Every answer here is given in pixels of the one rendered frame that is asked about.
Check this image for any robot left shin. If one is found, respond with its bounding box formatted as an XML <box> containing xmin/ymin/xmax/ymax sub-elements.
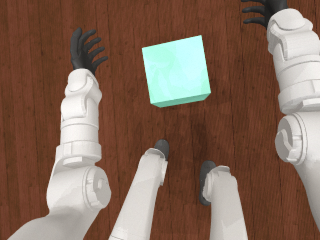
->
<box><xmin>138</xmin><ymin>148</ymin><xmax>165</xmax><ymax>165</ymax></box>

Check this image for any robot left forearm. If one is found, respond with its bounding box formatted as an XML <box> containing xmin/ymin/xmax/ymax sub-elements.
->
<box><xmin>46</xmin><ymin>68</ymin><xmax>102</xmax><ymax>207</ymax></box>

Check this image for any carton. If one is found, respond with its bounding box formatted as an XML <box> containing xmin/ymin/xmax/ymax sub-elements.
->
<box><xmin>142</xmin><ymin>35</ymin><xmax>211</xmax><ymax>108</ymax></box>

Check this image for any right robot upper arm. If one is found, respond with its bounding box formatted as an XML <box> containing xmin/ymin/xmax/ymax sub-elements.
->
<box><xmin>274</xmin><ymin>111</ymin><xmax>320</xmax><ymax>232</ymax></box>

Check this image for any left robot upper arm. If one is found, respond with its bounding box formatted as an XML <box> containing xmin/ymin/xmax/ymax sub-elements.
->
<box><xmin>7</xmin><ymin>165</ymin><xmax>111</xmax><ymax>240</ymax></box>

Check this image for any robot right forearm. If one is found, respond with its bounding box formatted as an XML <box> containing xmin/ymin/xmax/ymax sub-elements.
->
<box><xmin>266</xmin><ymin>8</ymin><xmax>320</xmax><ymax>115</ymax></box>

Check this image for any robot left hand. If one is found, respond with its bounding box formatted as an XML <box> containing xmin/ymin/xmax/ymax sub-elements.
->
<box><xmin>70</xmin><ymin>27</ymin><xmax>108</xmax><ymax>77</ymax></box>

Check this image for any robot right hand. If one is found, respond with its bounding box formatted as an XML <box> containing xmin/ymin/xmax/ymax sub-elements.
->
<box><xmin>241</xmin><ymin>0</ymin><xmax>289</xmax><ymax>30</ymax></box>

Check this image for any left robot thigh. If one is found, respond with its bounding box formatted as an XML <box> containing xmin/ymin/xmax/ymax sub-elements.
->
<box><xmin>108</xmin><ymin>153</ymin><xmax>168</xmax><ymax>240</ymax></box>

